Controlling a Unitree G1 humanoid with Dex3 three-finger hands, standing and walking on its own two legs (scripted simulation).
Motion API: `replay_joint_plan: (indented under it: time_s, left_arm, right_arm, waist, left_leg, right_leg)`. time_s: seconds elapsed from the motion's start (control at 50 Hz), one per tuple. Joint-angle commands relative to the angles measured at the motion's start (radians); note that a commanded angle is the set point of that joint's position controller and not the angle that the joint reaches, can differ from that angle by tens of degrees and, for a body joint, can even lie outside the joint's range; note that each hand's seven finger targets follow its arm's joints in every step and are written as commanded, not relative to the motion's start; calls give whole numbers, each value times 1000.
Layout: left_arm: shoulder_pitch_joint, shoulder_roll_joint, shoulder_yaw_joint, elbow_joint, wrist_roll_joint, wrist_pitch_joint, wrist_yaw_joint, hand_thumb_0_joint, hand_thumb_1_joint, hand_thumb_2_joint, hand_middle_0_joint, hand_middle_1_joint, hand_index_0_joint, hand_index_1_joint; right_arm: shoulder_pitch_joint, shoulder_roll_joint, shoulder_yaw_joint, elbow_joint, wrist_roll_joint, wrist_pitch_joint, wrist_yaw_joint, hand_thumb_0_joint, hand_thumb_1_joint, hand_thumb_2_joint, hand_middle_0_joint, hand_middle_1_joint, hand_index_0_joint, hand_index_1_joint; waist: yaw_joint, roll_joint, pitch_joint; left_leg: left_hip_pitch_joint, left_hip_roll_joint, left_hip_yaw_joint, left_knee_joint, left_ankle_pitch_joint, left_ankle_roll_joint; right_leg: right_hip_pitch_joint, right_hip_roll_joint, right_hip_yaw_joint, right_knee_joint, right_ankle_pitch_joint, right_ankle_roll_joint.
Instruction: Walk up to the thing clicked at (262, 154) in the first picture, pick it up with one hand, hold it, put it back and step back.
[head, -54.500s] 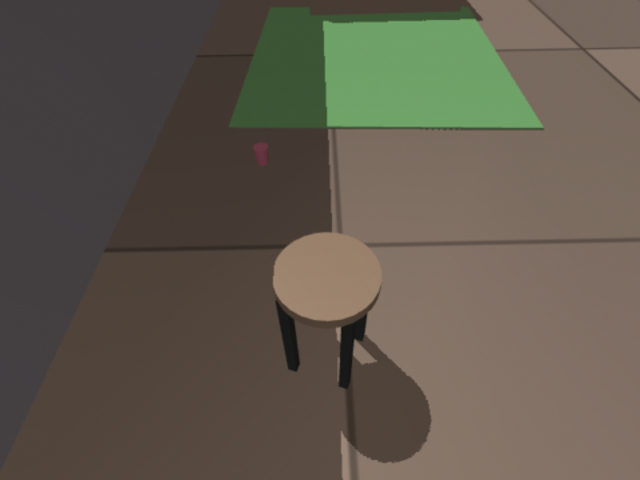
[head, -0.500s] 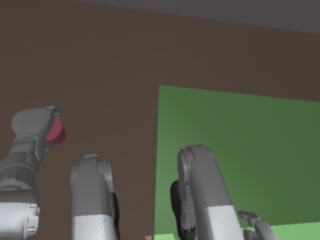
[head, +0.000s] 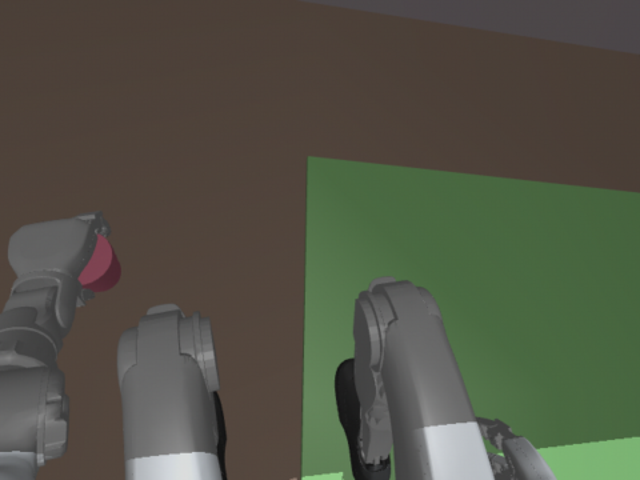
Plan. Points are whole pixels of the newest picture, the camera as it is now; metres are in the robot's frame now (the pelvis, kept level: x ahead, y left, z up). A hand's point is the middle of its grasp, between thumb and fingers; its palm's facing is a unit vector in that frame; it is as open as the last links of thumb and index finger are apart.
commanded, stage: rest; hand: left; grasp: from above
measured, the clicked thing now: (91, 266) +0.40 +0.29 -0.24
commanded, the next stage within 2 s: open in 0.62 s
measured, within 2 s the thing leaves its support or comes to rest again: rests again in 0.40 s
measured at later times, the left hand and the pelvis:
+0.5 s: hand (88, 270) +0.39 +0.29 -0.24, palm faces -0.45 -0.15 -0.88, open 10.0 cm; pelvis +0.01 +0.00 -0.03, yaw -2 degrees
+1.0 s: hand (89, 271) +0.39 +0.29 -0.25, palm faces -0.46 -0.14 -0.88, open 11.0 cm; pelvis +0.00 +0.00 -0.04, yaw -4 degrees
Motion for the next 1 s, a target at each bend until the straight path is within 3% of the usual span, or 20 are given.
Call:
replay_joint_plan:
  time_s: [0.0, 0.06, 0.08, 0.1, 0.24, 0.26, 0.3, 0.4, 0.44, 0.56, 0.58, 0.6, 0.62, 0.64, 0.7, 0.72, 0.76, 0.8, 0.86, 0.98]
  left_arm:
    - [-304, 253, 47, -117, -17, 6, 61, 0, 449, 787, -865, -745, -873, -736]
    - [-263, 247, 44, -128, -19, 11, 59, 0, 455, 796, -873, -747, -879, -741]
    - [-302, 250, 36, -126, -17, 7, 58, 0, 447, 816, -863, -731, -869, -725]
    - [-264, 233, 30, -83, -17, 11, 56, 0, 418, 792, -849, -714, -853, -709]
    - [-272, 273, 65, -55, -14, -16, 70, 0, 408, 783, -832, -712, -839, -704]
    - [-275, 258, 42, -6, -13, -17, 69, 0, 414, 772, -829, -719, -840, -707]
    - [-276, 325, 99, -20, -5, -31, 87, 0, 429, 775, -838, -716, -849, -705]
    - [-268, 279, 63, 22, 7, -37, 107, 0, 472, 758, -860, -721, -877, -703]
    - [-283, 343, 110, -7, 14, -42, 125, 0, 473, 805, -859, -731, -870, -719]
    - [-296, 294, 62, 108, 28, -31, 144, 0, 461, 777, -843, -733, -858, -716]
    - [-313, 329, 77, 137, 32, -30, 147, 0, 462, 783, -840, -741, -856, -723]
    - [-310, 310, 53, 143, 37, -31, 142, 0, 468, 769, -833, -750, -855, -726]
    - [-283, 353, 95, 162, 40, -30, 148, 0, 469, 771, -829, -756, -852, -731]
    - [-268, 349, 93, 175, 35, -32, 151, 0, 482, 778, -843, -757, -864, -734]
    - [-295, 317, 60, 197, 34, -39, 151, 0, 493, 775, -834, -783, -862, -752]
    - [-316, 319, 43, 203, 41, -39, 147, 0, 413, 745, -754, -804, -782, -765]
    - [-300, 352, 75, 198, 39, -43, 154, 0, 253, 726, -594, -814, -622, -774]
    - [-283, 332, 64, 207, 34, -44, 159, 0, 93, 703, -460, -822, -499, -780]
    - [-310, 344, 61, 192, 41, -49, 167, 0, -103, 760, -369, -857, -399, -825]
    - [-325, 364, 76, 141, 41, -46, 192, 0, -232, 861, -275, -926, -296, -903]
  right_arm:
    - [176, -254, -69, -17, -4, -16, -2, 0, -912, -902, 200, 300, 200, 300]
    - [172, -251, -71, -10, -7, -18, 6, 0, -913, -902, 200, 300, 200, 300]
    - [179, -249, -69, -6, -10, -21, 10, 0, -904, -898, 200, 300, 200, 300]
    - [172, -245, -59, -12, -10, -20, 13, 0, -904, -898, 200, 300, 200, 300]
    - [179, -258, -46, 1, -25, -24, 24, 0, -901, -897, 201, 300, 200, 300]
    - [169, -251, -39, 4, -27, -28, 30, 0, -903, -897, 201, 300, 200, 300]
    - [173, -270, -40, 1, -35, -30, 33, 0, -900, -897, 201, 300, 200, 300]
    - [150, -265, -30, 2, -51, -34, 44, 0, -899, -896, 201, 300, 200, 300]
    - [155, -283, -31, 6, -60, -35, 47, 0, -894, -895, 201, 300, 200, 300]
    - [145, -283, -12, 16, -81, -46, 66, 0, -897, -896, 201, 300, 200, 300]
    - [155, -287, -1, 23, -88, -50, 70, 0, -898, -896, 201, 300, 200, 300]
    - [151, -297, -1, 11, -87, -57, 73, 0, -897, -896, 201, 300, 201, 300]
    - [166, -293, 5, 30, -94, -55, 75, 0, -895, -895, 201, 300, 201, 300]
    - [154, -294, 6, 23, -94, -53, 76, 0, -896, -896, 201, 300, 200, 300]
    - [138, -294, 18, 15, -107, -65, 83, 0, -894, -895, 201, 300, 200, 300]
    - [135, -296, 19, 13, -105, -71, 86, 0, -887, -891, 201, 300, 201, 300]
    - [139, -289, 33, 12, -107, -73, 89, 0, -887, -892, 201, 300, 201, 300]
    - [138, -291, 32, 20, -112, -75, 91, 0, -887, -892, 201, 301, 201, 301]
    - [131, -289, 38, 18, -116, -82, 96, 0, -888, -893, 201, 301, 201, 301]
    - [122, -292, 42, 25, -125, -97, 115, 0, -888, -894, 202, 301, 201, 301]
  waist:
    - [-8, 281, -645]
    - [3, 293, -678]
    - [-19, 283, -658]
    - [-12, 275, -638]
    - [-19, 252, -643]
    - [-31, 240, -611]
    - [-23, 248, -615]
    - [-33, 287, -593]
    - [-37, 306, -612]
    - [-73, 273, -533]
    - [-86, 251, -516]
    - [-85, 244, -500]
    - [-79, 246, -520]
    - [-68, 235, -520]
    - [-92, 231, -479]
    - [-100, 244, -469]
    - [-83, 242, -489]
    - [-85, 258, -489]
    - [-92, 276, -495]
    - [-94, 339, -509]
  left_leg:
    - [544, -24, 104, -238, 102, 25]
    - [555, -23, 105, -228, 139, 23]
    - [534, -22, 105, -213, 139, 24]
    - [507, -24, 107, -210, 133, 27]
    - [479, -25, 99, -166, 177, 28]
    - [453, -22, 101, -148, 159, 28]
    - [451, -23, 98, -148, 155, 28]
    - [461, -23, 89, -155, 115, 22]
    - [474, -22, 80, -151, 134, 22]
    - [410, -19, 75, -122, 113, 25]
    - [392, -20, 73, -110, 100, 27]
    - [385, -22, 74, -107, 102, 29]
    - [391, -20, 72, -106, 124, 29]
    - [369, -20, 67, -106, 105, 29]
    - [369, -22, 61, -118, 67, 30]
    - [374, -21, 60, -110, 58, 29]
    - [370, -21, 58, -111, 76, 29]
    - [370, -21, 59, -115, 75, 28]
    - [384, -19, 54, -109, 76, 24]
    - [421, -18, 50, -118, 87, 18]
  right_leg:
    - [244, 27, -107, -238, 155, -72]
    - [261, 30, -109, -217, 190, -72]
    - [255, 30, -111, -210, 198, -72]
    - [268, 34, -107, -221, 192, -72]
    - [295, 41, -117, -190, 240, -66]
    - [287, 43, -114, -185, 230, -68]
    - [296, 42, -120, -185, 222, -67]
    - [252, 49, -136, -170, 177, -69]
    - [254, 48, -149, -156, 196, -64]
    - [241, 55, -147, -160, 192, -66]
    - [241, 54, -150, -161, 180, -64]
    - [237, 51, -150, -158, 182, -63]
    - [272, 55, -147, -155, 203, -62]
    - [267, 58, -143, -156, 182, -66]
    - [233, 58, -163, -160, 143, -62]
    - [221, 57, -160, -150, 138, -65]
    - [245, 59, -161, -157, 153, -63]
    - [251, 62, -159, -159, 151, -63]
    - [245, 65, -161, -150, 158, -66]
    - [230, 63, -175, -127, 167, -64]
